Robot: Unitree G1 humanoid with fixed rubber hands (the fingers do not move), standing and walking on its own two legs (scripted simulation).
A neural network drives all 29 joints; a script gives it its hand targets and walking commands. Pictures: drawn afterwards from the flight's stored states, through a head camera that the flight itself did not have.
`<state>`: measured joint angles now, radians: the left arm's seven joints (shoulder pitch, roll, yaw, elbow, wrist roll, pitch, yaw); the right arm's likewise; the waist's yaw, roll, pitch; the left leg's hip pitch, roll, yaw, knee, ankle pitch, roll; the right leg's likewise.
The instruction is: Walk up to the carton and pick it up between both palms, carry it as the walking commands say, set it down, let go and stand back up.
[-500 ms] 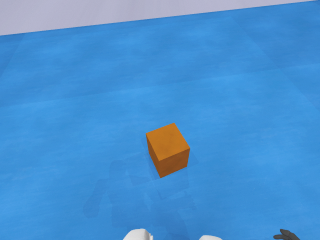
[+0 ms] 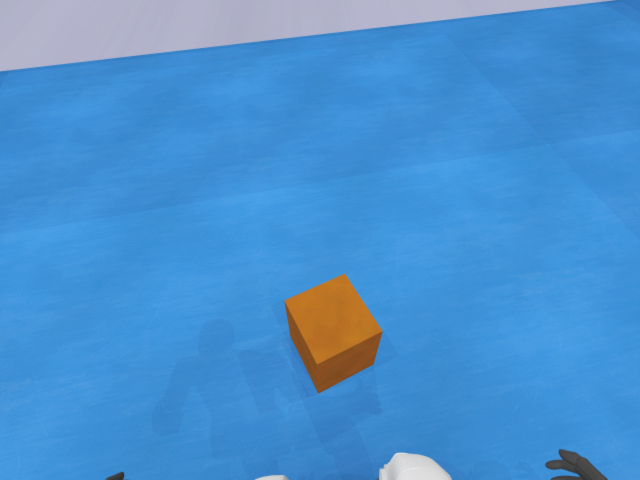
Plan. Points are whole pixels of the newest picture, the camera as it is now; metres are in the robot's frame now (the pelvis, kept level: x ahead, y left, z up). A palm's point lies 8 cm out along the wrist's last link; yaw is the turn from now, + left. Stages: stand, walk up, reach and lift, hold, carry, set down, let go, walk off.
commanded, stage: walk up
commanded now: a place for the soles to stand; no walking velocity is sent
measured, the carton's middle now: (331, 334) +0.56 -0.05 -0.63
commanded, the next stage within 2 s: none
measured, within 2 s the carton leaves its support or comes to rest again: neither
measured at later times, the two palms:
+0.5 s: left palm out of the picture +0.10 +0.31 -0.08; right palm (582, 476) +0.11 -0.31 -0.09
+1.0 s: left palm out of the picture +0.14 +0.25 -0.10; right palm out of the picture +0.07 -0.39 -0.07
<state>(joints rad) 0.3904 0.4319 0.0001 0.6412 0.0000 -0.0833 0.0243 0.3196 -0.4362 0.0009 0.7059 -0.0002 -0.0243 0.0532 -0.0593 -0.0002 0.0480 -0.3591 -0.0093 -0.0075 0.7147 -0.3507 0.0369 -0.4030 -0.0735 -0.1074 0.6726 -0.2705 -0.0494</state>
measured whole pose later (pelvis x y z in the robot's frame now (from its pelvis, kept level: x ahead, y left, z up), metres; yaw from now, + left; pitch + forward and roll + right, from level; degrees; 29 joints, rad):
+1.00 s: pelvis +0.03 -0.06 -0.01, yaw +5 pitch -2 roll +1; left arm 0.24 0.44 0.01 0.64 0.00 0.05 -0.08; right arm 0.43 -0.45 0.00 0.78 0.00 -0.08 -0.06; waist -0.03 -0.08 0.06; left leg -0.31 0.00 -0.10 0.73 -0.41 0.03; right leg -0.58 -0.07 -0.01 1.04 -0.45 -0.02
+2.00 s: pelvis +0.17 -0.28 -0.01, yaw +19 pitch -3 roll +2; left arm 0.31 0.44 0.02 0.65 0.00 -0.02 -0.01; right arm 0.40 -0.47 0.00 0.79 0.00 -0.02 -0.05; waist 0.02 -0.02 0.10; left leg -0.50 0.02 -0.08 1.04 -0.41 0.04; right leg -0.38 -0.05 -0.06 0.82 -0.39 -0.03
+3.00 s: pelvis +0.18 -0.22 -0.01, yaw +21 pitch +0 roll -1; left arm 0.30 0.44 0.02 0.66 0.00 -0.03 0.01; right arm 0.28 -0.46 0.00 0.79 0.00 -0.01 0.01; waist 0.01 0.00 0.08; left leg -0.47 0.00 -0.08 0.82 -0.35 0.00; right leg -0.37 -0.08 -0.08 0.79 -0.42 0.01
